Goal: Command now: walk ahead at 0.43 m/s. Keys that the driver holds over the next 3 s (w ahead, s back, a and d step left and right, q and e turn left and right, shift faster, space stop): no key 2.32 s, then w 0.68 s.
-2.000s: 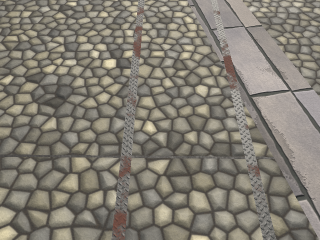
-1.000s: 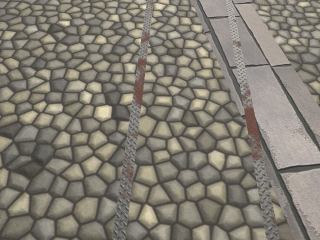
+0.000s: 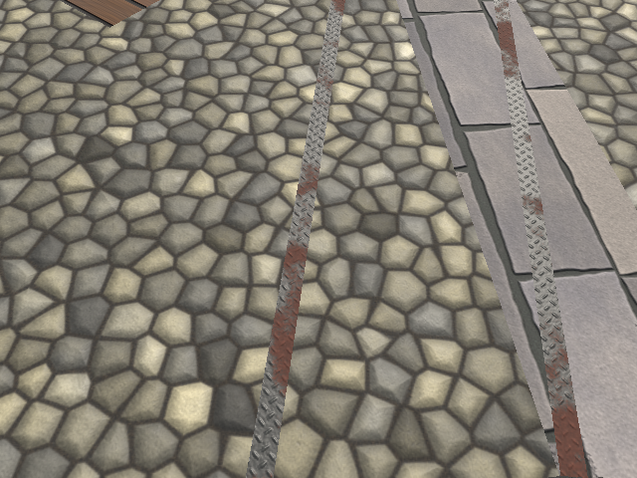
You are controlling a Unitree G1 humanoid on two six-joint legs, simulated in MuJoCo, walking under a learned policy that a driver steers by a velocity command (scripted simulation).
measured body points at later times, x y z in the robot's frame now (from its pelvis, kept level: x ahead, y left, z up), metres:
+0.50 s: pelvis +0.16 +0.01 +0.02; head +0.17 +0.00 +0.46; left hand +0.27 +0.26 -0.11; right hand +0.23 -0.24 -0.13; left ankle +0.12 +0.10 -0.72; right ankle +0.22 -0.12 -0.72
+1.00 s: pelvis +0.17 -0.01 +0.01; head +0.19 -0.01 +0.46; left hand +0.27 +0.24 -0.13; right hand +0.19 -0.26 -0.14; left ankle +0.12 +0.10 -0.72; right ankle +0.22 -0.12 -0.72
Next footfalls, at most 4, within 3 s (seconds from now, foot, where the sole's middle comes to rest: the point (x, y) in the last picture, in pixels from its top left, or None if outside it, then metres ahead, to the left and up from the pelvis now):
0.40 right None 0.26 -0.12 -0.76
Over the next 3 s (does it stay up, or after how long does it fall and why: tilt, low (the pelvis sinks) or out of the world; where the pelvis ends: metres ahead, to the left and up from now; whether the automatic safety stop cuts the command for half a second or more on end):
stays up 0.41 -0.05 0.02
